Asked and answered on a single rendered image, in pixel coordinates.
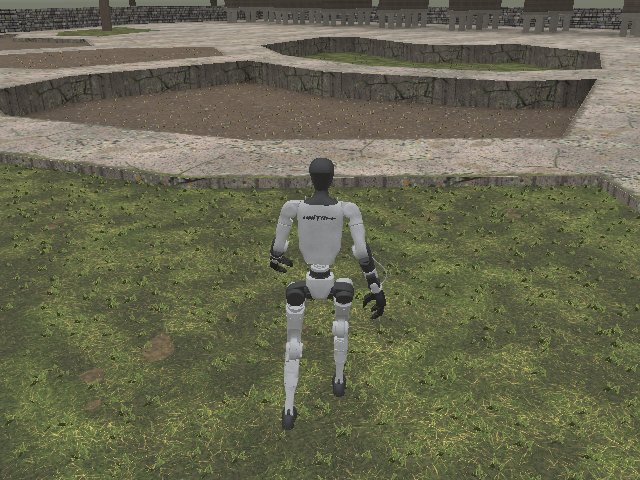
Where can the robot right foot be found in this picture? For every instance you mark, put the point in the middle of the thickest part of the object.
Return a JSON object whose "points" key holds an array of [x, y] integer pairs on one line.
{"points": [[338, 389]]}

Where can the robot left hand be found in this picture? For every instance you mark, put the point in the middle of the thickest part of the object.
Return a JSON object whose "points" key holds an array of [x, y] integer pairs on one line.
{"points": [[279, 268]]}

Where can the left robot upper arm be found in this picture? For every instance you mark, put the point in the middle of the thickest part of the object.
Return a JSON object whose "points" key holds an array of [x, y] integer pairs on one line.
{"points": [[288, 211]]}

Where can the robot right forearm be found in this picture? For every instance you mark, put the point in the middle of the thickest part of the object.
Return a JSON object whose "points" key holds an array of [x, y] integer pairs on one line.
{"points": [[370, 273]]}

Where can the left robot thigh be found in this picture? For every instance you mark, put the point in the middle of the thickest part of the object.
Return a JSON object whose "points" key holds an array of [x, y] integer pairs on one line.
{"points": [[295, 306]]}

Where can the right robot upper arm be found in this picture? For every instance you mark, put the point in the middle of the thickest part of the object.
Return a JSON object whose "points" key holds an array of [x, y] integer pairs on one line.
{"points": [[352, 212]]}

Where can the robot left forearm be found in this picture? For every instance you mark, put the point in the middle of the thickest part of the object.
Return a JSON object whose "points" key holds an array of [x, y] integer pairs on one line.
{"points": [[275, 256]]}

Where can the robot right hand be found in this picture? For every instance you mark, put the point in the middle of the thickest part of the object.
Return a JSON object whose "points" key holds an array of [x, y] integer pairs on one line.
{"points": [[380, 303]]}

